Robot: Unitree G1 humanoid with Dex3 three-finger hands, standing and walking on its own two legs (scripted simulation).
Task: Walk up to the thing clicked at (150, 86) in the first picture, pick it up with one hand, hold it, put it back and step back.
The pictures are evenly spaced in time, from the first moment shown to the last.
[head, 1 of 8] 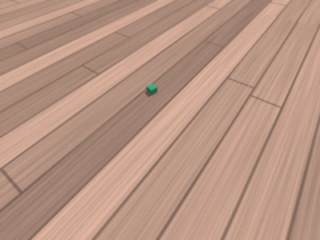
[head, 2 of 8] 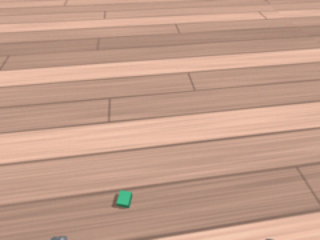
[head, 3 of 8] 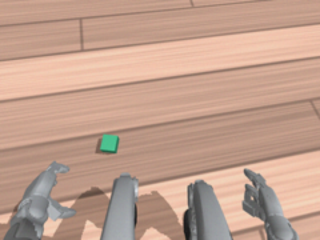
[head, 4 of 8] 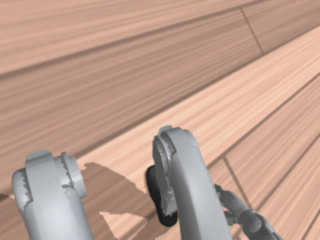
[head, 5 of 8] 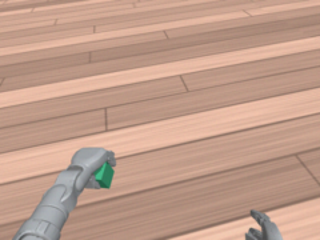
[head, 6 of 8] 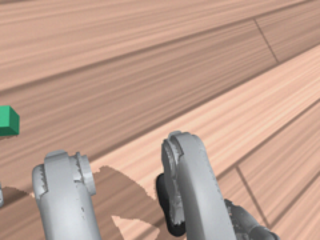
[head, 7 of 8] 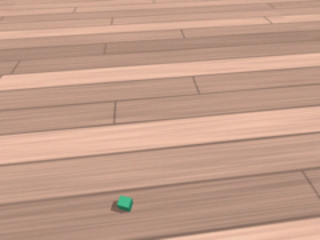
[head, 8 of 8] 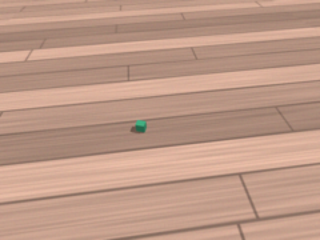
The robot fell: no
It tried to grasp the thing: yes
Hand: left
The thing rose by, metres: 0.68
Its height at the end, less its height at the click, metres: +0.01
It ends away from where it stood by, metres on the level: 0.03
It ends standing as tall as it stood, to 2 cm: no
